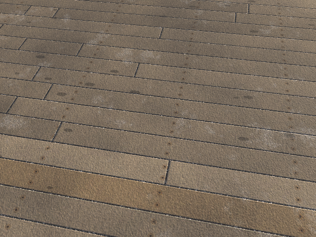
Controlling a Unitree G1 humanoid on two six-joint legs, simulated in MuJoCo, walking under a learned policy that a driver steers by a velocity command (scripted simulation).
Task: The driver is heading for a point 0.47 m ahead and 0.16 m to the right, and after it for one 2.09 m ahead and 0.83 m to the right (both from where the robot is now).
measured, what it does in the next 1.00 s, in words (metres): walks ahead, turning right: left foot, then right foot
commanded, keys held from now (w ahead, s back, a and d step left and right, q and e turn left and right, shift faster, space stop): w+e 1.00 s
